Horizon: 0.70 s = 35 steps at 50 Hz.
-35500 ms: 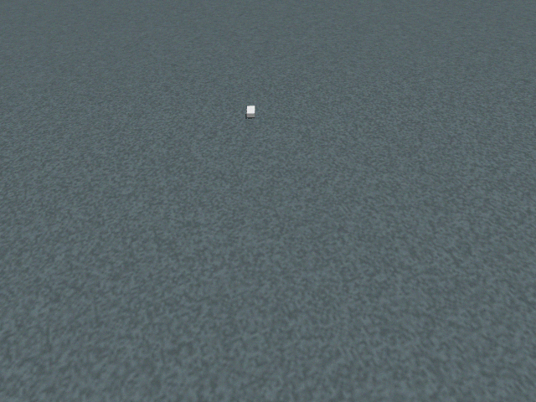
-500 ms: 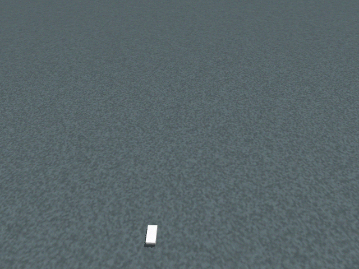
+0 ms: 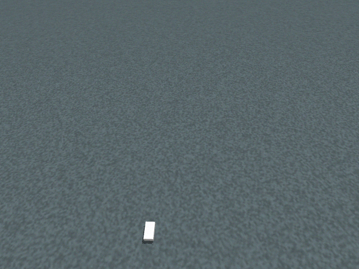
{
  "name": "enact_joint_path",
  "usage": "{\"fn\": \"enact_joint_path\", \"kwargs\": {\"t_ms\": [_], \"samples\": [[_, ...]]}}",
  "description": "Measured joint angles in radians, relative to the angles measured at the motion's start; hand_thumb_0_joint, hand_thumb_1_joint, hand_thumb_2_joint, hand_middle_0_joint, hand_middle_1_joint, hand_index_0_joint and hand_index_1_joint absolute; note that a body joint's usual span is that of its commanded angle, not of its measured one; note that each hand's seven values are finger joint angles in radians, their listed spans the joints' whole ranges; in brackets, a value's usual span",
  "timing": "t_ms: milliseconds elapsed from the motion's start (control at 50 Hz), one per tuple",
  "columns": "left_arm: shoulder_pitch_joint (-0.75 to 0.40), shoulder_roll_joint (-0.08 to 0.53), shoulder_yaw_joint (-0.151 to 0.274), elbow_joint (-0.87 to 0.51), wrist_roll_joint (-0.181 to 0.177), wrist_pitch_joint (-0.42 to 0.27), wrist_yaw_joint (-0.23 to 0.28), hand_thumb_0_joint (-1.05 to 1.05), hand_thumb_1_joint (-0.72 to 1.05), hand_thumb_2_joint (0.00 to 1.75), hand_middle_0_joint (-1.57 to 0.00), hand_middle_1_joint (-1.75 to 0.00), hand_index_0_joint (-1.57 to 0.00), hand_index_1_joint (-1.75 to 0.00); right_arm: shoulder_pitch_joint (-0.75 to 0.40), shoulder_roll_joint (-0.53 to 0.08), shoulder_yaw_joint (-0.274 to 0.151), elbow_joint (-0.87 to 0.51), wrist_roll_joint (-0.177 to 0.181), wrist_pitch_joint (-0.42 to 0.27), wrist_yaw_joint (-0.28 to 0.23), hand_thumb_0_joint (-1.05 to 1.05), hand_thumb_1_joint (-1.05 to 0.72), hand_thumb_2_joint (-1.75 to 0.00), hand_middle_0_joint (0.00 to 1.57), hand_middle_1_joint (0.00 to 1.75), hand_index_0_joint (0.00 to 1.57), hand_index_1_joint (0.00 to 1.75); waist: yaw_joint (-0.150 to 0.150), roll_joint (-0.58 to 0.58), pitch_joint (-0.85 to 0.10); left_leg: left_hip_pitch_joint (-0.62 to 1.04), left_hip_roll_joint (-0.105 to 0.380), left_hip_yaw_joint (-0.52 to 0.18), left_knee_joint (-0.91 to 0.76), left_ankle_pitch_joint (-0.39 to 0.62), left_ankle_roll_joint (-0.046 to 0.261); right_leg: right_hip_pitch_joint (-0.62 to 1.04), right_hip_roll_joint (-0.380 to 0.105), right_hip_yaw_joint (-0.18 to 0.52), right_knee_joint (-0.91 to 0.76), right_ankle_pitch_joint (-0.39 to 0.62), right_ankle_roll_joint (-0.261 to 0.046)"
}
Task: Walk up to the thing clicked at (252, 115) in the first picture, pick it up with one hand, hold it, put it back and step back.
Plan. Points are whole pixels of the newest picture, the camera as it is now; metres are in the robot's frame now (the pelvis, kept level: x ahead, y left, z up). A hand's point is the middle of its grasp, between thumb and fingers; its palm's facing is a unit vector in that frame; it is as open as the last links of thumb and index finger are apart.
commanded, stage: stand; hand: left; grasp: from above
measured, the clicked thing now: (149, 231) +0.48 +0.21 -0.77
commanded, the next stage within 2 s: step back in 1.12 s
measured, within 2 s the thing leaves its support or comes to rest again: neither
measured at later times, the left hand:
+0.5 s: hand out of the picture +0.08 +0.24 -0.16, palm faces +0.02 -0.94 -0.34, open 7.4 cm
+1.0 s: hand out of the picture +0.08 +0.24 -0.15, palm faces +0.01 -0.94 -0.34, open 7.4 cm
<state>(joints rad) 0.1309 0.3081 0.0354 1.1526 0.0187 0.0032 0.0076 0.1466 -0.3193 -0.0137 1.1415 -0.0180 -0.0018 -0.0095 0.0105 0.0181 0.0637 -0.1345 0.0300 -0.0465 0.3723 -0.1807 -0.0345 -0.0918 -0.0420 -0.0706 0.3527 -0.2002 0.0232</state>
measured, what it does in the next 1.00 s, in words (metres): stands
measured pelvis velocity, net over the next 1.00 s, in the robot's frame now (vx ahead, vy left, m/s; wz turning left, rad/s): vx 0.02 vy -0.01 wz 0.00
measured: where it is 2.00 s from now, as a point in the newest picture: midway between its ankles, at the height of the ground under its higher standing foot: outside the picture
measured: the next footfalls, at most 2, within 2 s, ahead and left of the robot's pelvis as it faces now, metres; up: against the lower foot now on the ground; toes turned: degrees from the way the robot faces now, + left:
right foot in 1.80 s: -0.07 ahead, -0.08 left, +0.00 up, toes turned -2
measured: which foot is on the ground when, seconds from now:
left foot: down 0.00-1.00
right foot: down 0.00-1.00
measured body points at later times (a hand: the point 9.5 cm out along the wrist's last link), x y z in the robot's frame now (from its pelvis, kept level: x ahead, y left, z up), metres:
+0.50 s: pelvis +0.01 -0.01 +0.00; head +0.02 -0.01 +0.45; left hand +0.08 +0.29 -0.13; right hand +0.09 -0.30 -0.14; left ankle +0.02 +0.14 -0.75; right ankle +0.00 -0.13 -0.75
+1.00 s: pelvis +0.02 -0.01 +0.00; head +0.03 -0.02 +0.45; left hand +0.08 +0.29 -0.13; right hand +0.09 -0.31 -0.14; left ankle +0.02 +0.14 -0.75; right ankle +0.00 -0.13 -0.75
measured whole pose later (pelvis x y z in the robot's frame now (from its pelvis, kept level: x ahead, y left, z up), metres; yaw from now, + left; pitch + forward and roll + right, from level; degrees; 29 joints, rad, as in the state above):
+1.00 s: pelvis +0.02 -0.01 +0.00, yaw +0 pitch -2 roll +0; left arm 0.12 0.32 0.03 1.14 0.01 0.00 0.00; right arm 0.11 -0.34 0.00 1.15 -0.01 0.00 0.00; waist 0.01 0.02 0.05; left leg -0.12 0.04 -0.05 0.33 -0.18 -0.05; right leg -0.09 -0.03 -0.08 0.34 -0.21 0.01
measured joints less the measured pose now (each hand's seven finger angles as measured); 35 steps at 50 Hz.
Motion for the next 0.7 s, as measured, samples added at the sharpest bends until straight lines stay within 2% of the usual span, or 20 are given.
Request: {"fn": "enact_joint_path", "kwargs": {"t_ms": [700], "samples": [[-0.021, 0.010, -0.005, -0.006, -0.004, -0.005, -0.009, 0.01, 0.91, 0.90, -0.20, -0.30, -0.20, -0.30, -0.037, -0.019, 0.007, 0.008, 0.004, -0.003, 0.006, 0.01, -0.90, -0.90, 0.21, 0.30, 0.20, 0.30, -0.002, 0.003, -0.017, 0.015, 0.007, -0.003, -0.038, 0.004, -0.011, 0.005, 0.007, -0.005, -0.015, -0.009, -0.010]]}}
